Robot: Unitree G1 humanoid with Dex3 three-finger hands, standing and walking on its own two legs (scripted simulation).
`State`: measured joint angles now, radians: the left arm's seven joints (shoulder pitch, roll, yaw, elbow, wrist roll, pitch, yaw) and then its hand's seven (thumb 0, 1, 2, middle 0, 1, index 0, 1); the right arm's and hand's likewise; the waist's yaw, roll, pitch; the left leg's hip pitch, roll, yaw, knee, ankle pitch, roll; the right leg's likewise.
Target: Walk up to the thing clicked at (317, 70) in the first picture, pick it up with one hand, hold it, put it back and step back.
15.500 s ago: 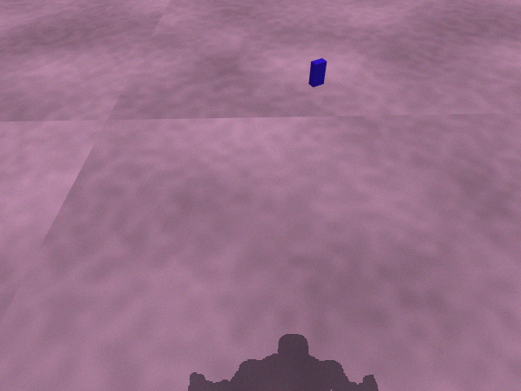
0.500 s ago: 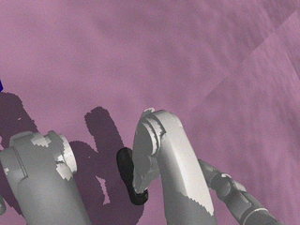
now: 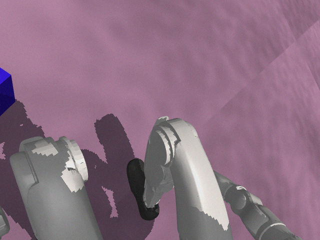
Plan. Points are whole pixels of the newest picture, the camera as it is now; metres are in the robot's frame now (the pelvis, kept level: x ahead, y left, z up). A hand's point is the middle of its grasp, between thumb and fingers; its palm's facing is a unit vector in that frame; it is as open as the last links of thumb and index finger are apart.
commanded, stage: settle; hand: left
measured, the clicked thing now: out of the picture +0.44 +0.28 -0.20
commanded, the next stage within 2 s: lift in 1.66 s
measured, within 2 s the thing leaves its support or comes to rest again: leaves its support in 0.08 s
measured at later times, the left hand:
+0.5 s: hand out of the picture +0.39 +0.33 -0.06, palm faces +0.43 -0.90 -0.03, open 9.9 cm
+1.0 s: hand out of the picture +0.40 +0.31 +0.02, palm faces +0.41 -0.91 -0.07, open 9.9 cm
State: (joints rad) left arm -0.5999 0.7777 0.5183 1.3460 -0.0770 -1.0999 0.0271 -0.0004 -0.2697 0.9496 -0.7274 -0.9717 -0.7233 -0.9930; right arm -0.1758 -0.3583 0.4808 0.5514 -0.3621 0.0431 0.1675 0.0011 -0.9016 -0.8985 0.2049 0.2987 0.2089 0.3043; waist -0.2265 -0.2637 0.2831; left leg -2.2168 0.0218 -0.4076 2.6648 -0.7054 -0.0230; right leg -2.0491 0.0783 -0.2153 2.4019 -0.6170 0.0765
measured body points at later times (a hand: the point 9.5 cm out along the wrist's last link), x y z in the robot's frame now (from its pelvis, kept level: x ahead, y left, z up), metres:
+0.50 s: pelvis +0.01 -0.01 +0.02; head +0.19 +0.15 +0.40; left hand +0.36 +0.37 -0.05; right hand +0.20 -0.24 -0.05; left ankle +0.08 +0.13 -0.25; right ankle +0.15 -0.13 -0.25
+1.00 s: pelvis +0.02 -0.02 +0.06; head +0.21 +0.08 +0.45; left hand +0.37 +0.36 +0.02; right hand +0.22 -0.25 -0.06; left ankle +0.08 +0.13 -0.25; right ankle +0.15 -0.14 -0.25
